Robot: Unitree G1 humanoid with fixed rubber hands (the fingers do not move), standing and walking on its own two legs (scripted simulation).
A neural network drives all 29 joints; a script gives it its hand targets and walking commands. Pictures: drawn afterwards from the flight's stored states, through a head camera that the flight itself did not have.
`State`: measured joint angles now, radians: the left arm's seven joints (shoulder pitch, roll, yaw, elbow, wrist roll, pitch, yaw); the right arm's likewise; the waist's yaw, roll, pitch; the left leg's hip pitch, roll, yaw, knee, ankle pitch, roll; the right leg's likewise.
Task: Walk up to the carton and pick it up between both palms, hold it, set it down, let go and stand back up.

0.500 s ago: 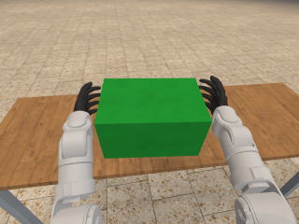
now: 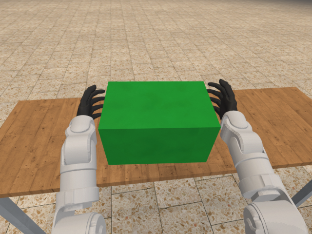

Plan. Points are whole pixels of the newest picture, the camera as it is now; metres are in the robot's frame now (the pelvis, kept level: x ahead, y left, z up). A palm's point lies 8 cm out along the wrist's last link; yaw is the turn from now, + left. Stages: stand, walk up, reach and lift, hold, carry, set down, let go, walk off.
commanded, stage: hold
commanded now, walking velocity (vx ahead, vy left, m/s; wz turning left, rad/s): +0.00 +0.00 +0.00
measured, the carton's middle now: (157, 121) +0.37 +0.01 +0.13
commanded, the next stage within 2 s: none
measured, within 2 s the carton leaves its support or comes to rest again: neither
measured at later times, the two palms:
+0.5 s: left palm (86, 117) +0.35 +0.18 +0.17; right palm (227, 110) +0.36 -0.17 +0.18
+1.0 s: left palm (85, 114) +0.35 +0.18 +0.17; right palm (225, 107) +0.37 -0.16 +0.18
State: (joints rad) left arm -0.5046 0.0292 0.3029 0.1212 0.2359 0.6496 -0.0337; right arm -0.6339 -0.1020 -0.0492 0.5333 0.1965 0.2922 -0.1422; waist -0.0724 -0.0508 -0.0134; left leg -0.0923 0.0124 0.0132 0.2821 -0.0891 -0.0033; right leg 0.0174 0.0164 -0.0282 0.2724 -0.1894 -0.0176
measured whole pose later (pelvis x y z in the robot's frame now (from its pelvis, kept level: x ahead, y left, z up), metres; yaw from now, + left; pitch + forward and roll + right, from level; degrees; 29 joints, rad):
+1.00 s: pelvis +0.00 +0.00 +0.00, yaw +0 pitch -4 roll +0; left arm -0.50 0.03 0.30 0.07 0.23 0.67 -0.03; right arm -0.64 -0.11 -0.05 0.47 0.21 0.34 -0.15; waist -0.06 -0.03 -0.02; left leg -0.11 0.01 0.01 0.28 -0.09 0.00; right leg 0.00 0.02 -0.03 0.26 -0.18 -0.02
